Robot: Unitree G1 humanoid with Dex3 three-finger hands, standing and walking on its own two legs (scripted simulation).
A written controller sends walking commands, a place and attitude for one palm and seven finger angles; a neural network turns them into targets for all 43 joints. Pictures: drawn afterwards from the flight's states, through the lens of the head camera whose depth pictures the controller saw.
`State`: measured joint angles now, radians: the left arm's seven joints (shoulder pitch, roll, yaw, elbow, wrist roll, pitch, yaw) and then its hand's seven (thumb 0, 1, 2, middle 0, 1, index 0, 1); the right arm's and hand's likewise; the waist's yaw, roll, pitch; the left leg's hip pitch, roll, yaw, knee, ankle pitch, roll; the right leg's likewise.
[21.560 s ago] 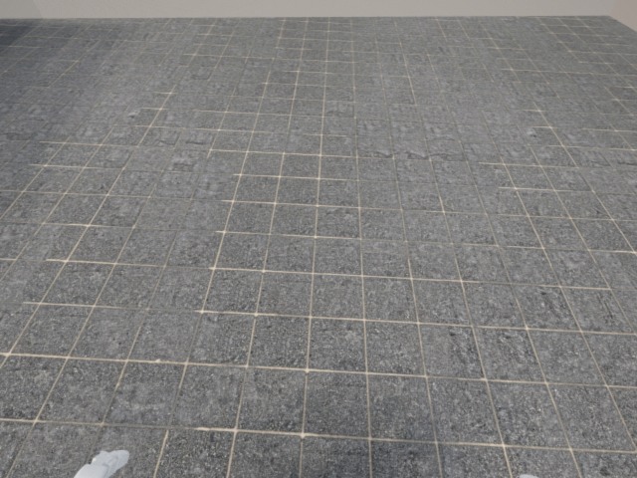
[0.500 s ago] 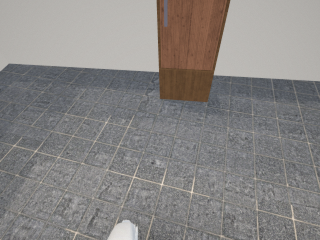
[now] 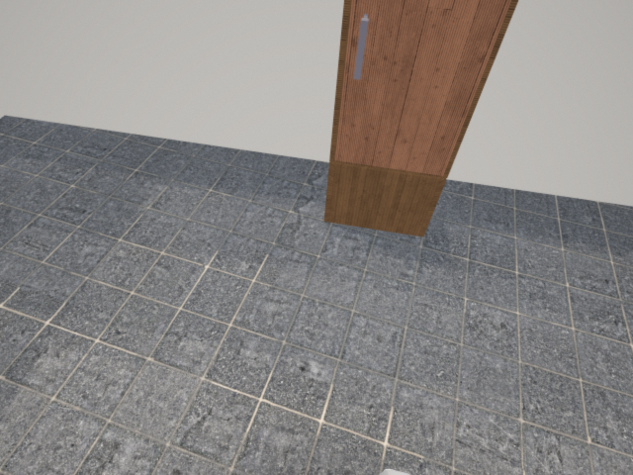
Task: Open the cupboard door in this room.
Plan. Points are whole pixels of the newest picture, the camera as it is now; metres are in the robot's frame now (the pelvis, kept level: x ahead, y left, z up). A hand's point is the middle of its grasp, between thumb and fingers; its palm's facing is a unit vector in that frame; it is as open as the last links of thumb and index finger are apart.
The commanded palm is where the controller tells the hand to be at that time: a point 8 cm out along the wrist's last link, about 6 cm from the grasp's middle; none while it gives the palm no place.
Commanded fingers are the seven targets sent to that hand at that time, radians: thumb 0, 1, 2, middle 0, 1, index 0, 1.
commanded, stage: stand and wait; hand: left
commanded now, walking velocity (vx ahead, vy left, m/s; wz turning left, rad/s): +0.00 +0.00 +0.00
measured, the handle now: (361, 47) +1.17 -0.05 +0.01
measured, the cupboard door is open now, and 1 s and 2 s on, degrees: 0 0 0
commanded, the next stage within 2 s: look at it before walking up in 0.62 s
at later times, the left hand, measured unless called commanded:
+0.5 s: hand out of the picture +0.06 +0.13 -0.17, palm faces +0.05 -0.97 -0.22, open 7.2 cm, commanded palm none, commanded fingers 0.00 0.90 0.90 -0.20 -0.30 -0.20 -0.30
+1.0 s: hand out of the picture +0.02 +0.10 -0.17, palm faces +0.06 -0.99 -0.16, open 7.4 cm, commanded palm none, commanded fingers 0.00 0.90 0.90 -0.20 -0.30 -0.20 -0.30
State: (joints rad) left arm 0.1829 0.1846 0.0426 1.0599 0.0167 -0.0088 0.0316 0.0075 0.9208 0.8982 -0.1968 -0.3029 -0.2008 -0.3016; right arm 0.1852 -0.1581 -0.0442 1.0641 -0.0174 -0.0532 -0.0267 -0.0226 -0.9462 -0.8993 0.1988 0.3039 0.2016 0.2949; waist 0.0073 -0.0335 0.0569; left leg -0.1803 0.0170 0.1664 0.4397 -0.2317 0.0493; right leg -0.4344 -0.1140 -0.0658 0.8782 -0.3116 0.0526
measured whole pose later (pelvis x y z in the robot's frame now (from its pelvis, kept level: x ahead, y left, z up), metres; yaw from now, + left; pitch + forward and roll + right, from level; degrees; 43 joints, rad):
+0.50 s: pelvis +0.06 -0.05 +0.00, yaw +1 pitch -1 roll +0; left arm 0.26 0.15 0.00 1.14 0.00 -0.01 0.05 0.00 0.94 0.90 -0.20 -0.30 -0.20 -0.30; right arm 0.32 -0.11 -0.02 1.19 -0.01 -0.01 -0.03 0.01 -0.91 -0.90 0.20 0.30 0.20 0.29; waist -0.01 0.02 0.03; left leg -0.07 0.07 0.13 0.39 -0.28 -0.04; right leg -0.18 -0.03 -0.14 0.44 -0.24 -0.03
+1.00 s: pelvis +0.05 -0.05 +0.00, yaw +1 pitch -2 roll +0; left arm 0.32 0.10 -0.01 1.16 0.01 -0.02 0.04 0.00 0.91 0.90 -0.20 -0.30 -0.20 -0.30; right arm 0.30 -0.11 -0.02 1.16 -0.01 -0.01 -0.03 0.01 -0.91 -0.90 0.20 0.30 0.20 0.29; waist 0.00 0.01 0.04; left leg -0.08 0.08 0.13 0.39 -0.27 -0.04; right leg -0.17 -0.02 -0.14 0.40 -0.21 -0.03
